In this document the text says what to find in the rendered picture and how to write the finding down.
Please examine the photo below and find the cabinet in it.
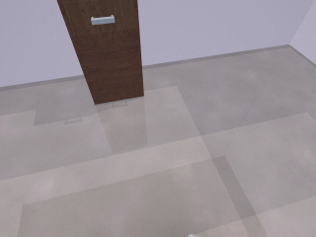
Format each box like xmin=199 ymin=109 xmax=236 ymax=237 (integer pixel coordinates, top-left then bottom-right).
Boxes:
xmin=56 ymin=0 xmax=144 ymax=105

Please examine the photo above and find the handle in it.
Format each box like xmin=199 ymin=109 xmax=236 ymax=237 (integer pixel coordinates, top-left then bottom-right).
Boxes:
xmin=91 ymin=15 xmax=116 ymax=25

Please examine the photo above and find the drawer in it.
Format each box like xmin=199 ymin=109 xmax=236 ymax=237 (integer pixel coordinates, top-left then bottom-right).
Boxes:
xmin=62 ymin=0 xmax=136 ymax=35

